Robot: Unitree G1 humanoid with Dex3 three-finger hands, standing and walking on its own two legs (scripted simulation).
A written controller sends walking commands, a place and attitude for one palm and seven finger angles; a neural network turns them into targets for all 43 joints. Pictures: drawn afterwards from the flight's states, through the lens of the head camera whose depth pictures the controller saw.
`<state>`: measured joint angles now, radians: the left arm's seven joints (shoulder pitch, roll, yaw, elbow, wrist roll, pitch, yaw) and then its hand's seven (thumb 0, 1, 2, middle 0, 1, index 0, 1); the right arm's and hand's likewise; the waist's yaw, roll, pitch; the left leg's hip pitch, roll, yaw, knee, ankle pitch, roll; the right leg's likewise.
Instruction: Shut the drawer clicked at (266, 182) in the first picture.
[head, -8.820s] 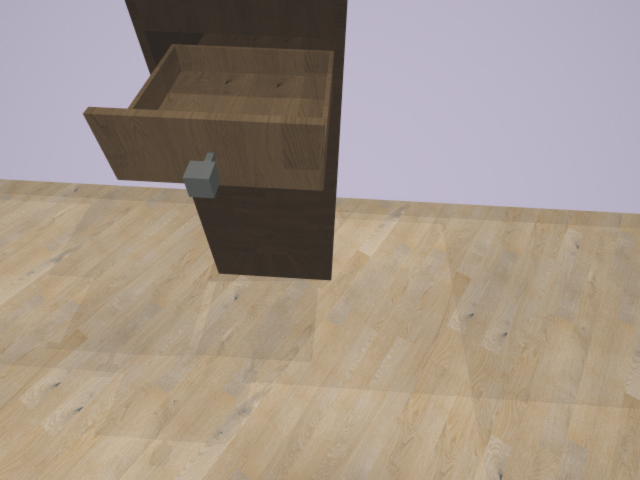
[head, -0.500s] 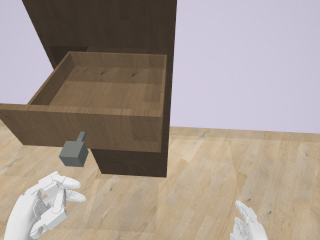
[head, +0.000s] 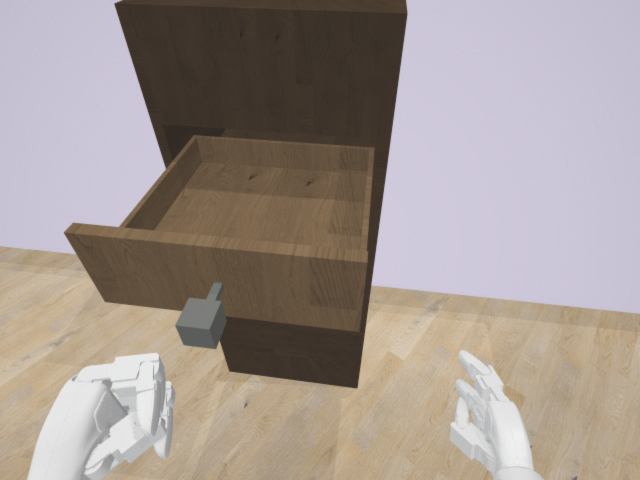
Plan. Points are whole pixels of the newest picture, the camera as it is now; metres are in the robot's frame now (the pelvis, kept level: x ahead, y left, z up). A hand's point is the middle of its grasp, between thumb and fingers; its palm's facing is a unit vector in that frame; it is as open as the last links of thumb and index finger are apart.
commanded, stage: raise the hand and make a fist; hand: left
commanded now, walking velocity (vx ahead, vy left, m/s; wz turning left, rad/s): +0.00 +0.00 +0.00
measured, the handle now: (208, 309) +0.30 +0.19 +0.08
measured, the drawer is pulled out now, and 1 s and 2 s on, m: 0.30 0.30 0.30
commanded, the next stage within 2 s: bring the fist close to the handle in 0.62 s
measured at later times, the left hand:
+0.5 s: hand (135, 413) +0.13 +0.17 +0.17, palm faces +0.04 -0.99 -0.15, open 3.2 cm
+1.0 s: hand (159, 410) +0.14 +0.17 +0.14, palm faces +0.05 -0.99 -0.10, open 3.3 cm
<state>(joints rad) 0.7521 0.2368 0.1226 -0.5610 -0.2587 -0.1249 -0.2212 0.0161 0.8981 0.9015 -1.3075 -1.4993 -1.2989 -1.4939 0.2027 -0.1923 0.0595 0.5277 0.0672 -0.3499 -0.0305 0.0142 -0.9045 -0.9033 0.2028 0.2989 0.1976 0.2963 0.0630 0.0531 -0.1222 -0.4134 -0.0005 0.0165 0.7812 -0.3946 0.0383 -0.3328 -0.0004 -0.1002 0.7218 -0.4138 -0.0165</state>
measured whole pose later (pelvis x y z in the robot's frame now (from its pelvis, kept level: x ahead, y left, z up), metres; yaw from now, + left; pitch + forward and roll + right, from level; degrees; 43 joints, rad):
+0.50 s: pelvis +0.00 -0.02 +0.01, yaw +0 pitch -2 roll -1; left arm 0.69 0.31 0.29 -0.58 -0.35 0.04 -0.27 0.02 0.90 0.90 -1.40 -1.60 -1.40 -1.60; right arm 0.24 -0.25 0.07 0.59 0.10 -0.40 -0.07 0.02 -0.90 -0.90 0.20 0.30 0.20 0.30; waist 0.07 0.06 -0.11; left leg -0.29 0.02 0.01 0.66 -0.33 0.01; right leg -0.21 0.03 -0.10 0.60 -0.36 -0.05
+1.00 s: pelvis +0.00 -0.03 +0.01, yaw +0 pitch -1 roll -1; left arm 0.63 0.26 0.25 -0.43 -0.33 -0.05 -0.30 0.02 0.90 0.90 -1.41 -1.60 -1.40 -1.60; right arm 0.23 -0.24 0.06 0.63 0.08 -0.45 -0.08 0.02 -0.90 -0.90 0.20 0.30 0.20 0.30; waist 0.07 0.07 -0.09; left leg -0.31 0.02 0.00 0.66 -0.34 0.00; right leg -0.23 0.03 -0.11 0.61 -0.37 -0.05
